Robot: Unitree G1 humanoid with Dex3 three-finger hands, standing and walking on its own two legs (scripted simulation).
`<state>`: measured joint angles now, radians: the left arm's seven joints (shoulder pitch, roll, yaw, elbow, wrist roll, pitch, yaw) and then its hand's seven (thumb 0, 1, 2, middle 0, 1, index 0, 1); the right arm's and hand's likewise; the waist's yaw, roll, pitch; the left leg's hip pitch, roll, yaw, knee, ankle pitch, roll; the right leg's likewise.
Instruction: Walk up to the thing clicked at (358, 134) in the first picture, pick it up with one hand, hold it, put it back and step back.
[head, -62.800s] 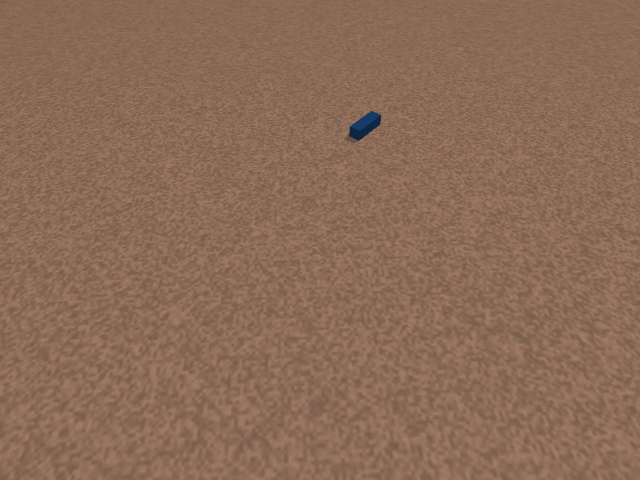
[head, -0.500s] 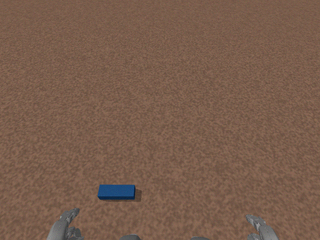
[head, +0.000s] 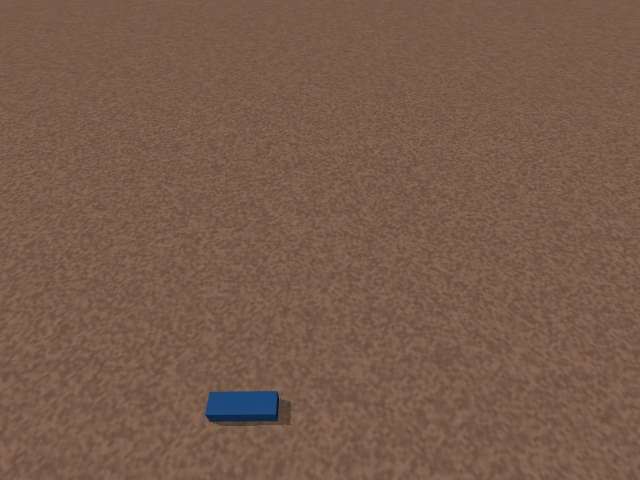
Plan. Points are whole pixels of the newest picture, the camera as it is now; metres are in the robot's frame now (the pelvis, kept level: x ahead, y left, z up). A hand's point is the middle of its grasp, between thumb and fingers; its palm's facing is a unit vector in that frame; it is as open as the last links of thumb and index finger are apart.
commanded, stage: stand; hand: left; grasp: from above
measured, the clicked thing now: (243, 406) +0.46 +0.26 -0.74
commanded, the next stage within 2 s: step back in 1.82 s
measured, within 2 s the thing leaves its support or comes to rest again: neither
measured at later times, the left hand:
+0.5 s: hand out of the picture +0.06 +0.22 -0.16, palm faces +0.01 -0.95 -0.33, open 7.4 cm
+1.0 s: hand out of the picture +0.08 +0.22 -0.15, palm faces +0.00 -0.94 -0.33, open 7.4 cm
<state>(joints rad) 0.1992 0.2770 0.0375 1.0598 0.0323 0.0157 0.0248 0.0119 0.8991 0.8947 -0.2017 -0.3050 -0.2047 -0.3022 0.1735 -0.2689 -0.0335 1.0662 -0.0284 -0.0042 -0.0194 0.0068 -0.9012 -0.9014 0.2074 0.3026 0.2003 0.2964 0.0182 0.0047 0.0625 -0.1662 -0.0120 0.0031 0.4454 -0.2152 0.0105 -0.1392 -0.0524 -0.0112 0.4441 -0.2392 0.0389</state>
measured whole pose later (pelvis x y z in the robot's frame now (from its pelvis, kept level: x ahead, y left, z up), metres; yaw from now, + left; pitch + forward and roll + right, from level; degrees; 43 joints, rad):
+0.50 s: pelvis +0.01 -0.01 +0.01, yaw +0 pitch -4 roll +0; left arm 0.14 0.28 0.03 1.15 0.02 0.00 0.02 0.01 0.90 0.89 -0.20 -0.30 -0.20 -0.30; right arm 0.14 -0.30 -0.02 1.13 -0.02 0.00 -0.02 0.01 -0.90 -0.90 0.21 0.30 0.20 0.30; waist 0.01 0.02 0.06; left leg -0.11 0.01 0.00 0.35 -0.18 -0.01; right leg -0.09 -0.03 -0.01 0.35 -0.20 0.02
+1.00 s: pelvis +0.01 -0.02 +0.01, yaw -1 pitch -3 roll +0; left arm 0.11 0.31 0.03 1.15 0.02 0.00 0.01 0.01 0.90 0.89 -0.20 -0.30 -0.20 -0.30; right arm 0.12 -0.32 -0.02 1.15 -0.01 -0.01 -0.01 0.01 -0.90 -0.90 0.21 0.30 0.20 0.30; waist 0.00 0.01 0.06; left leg -0.10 0.02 0.01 0.32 -0.17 -0.02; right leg -0.08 -0.02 -0.01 0.33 -0.20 0.01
